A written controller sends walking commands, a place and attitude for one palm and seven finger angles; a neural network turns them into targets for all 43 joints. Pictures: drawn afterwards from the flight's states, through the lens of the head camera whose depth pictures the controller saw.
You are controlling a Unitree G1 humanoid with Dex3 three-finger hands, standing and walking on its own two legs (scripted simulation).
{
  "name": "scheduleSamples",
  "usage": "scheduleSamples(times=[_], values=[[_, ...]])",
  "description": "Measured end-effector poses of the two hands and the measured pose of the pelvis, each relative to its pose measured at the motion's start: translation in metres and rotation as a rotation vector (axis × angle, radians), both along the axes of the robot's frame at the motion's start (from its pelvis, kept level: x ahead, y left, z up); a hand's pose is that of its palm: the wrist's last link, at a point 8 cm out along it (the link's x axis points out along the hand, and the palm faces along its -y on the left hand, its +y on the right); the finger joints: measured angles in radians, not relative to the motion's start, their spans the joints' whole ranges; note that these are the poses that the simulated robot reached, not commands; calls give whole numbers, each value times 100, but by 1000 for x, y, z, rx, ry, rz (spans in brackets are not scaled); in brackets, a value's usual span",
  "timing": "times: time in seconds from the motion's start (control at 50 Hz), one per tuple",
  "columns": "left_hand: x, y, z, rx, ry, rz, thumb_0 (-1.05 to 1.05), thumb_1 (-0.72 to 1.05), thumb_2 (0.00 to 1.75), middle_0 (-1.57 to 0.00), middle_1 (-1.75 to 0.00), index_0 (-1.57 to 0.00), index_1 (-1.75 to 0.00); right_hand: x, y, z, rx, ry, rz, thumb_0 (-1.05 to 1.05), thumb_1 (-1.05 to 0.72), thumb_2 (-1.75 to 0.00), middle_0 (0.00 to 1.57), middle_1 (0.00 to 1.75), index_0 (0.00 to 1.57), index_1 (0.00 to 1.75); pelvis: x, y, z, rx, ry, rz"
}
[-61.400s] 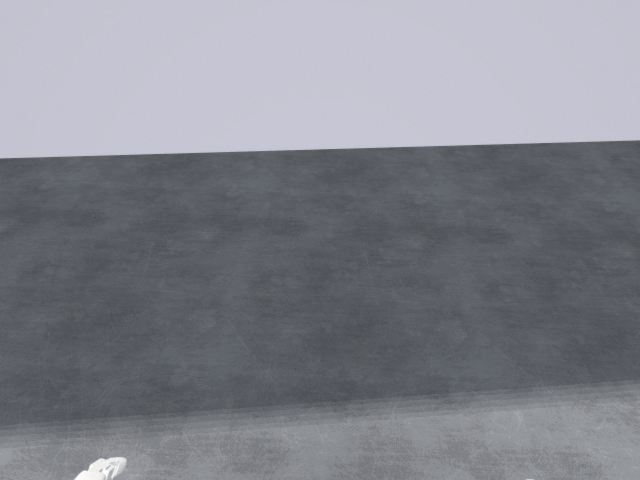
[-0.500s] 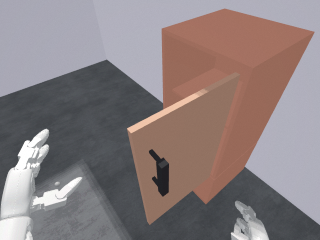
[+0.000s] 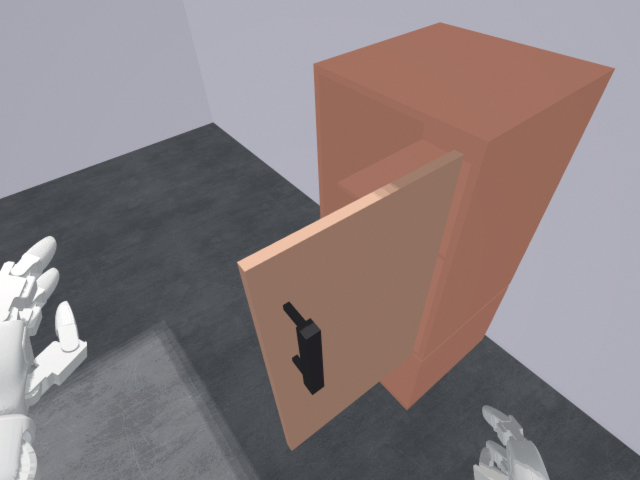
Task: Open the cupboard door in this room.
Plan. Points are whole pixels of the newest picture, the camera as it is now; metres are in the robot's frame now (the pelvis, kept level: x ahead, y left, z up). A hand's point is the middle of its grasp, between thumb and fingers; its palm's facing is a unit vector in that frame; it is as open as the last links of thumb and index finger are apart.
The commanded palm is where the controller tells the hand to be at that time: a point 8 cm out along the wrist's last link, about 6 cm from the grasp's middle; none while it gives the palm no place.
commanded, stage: draw the hand back to the body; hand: left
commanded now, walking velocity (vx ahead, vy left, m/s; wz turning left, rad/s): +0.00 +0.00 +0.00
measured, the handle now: (302, 348) +0.29 +0.07 -0.01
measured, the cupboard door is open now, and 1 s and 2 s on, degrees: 88 88 88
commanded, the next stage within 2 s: step back with the hand held close in 0.10 s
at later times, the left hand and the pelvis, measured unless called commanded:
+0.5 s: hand (79, 352) +0.18 +0.26 +0.15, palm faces +0.36 -0.79 -0.50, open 7.4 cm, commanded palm +0.12 +0.30 +0.17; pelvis -0.03 +0.01 +0.00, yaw -1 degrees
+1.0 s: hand out of the picture +0.10 +0.29 +0.15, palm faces +0.46 -0.77 -0.44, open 7.4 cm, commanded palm +0.03 +0.33 +0.17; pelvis -0.11 +0.03 -0.02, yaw +0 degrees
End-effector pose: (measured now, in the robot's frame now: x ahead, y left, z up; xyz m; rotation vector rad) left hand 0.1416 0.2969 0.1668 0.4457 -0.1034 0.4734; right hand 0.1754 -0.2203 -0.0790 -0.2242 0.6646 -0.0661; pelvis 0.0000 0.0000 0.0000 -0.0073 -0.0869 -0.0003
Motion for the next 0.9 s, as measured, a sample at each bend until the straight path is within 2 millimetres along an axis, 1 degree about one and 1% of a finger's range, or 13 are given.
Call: scheduleSamples(times=[0.24,0.32,0.4,0.5,0.64,0.74,0.9], values=[[-3,-5,6,17,-19,-1,1,89,89,-21,-31,-21,-30,-4,-4,-2,14,-4,-6,1,-90,-90,21,30,21,30,-4,-6,1,0,-9,-1],[-1,-2,13,67,-40,-15,1,89,89,-21,-31,-21,-30,-8,-6,0,10,9,-17,1,-90,-90,21,30,21,30,-8,-6,1,-9,24,-1],[2,-1,11,96,-6,-52,1,89,89,-21,-31,-21,-30,-16,-12,2,-4,23,-57,1,-90,-90,21,30,21,30,-15,-1,1,-6,54,-14],[-1,-1,6,116,43,-107,1,89,89,-21,-31,-21,-30,-33,-17,2,-25,48,-115,1,-90,-90,21,30,21,30,-26,6,0,0,72,-25],[-20,11,6,141,21,-124,1,88,89,-21,-31,-22,-30,-64,-13,4,-52,72,-147,1,-90,-90,21,30,20,30,-48,15,-3,1,75,-28],[-42,17,9,165,-30,-116,1,88,89,-21,-31,-22,-30,-84,-4,2,-58,63,-130,1,-90,-90,21,30,21,30,-66,20,-8,1,70,-22],[-76,24,6,177,-97,-76,1,88,89,-21,-31,-21,-30,-111,9,-8,-45,51,-93,1,-90,-90,21,30,21,30,-92,24,-17,-10,59,-10]])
